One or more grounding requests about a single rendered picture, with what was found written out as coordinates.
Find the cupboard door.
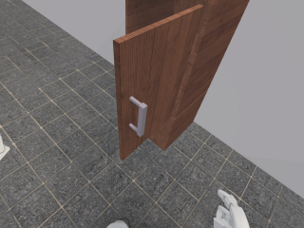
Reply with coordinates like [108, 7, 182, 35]
[113, 4, 204, 161]

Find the robot right hand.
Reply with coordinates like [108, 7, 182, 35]
[214, 189, 250, 228]

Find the handle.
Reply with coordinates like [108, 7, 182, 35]
[129, 96, 148, 137]

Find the robot left hand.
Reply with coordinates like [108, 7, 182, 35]
[0, 133, 10, 161]

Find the robot left foot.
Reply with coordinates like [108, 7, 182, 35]
[120, 218, 131, 228]

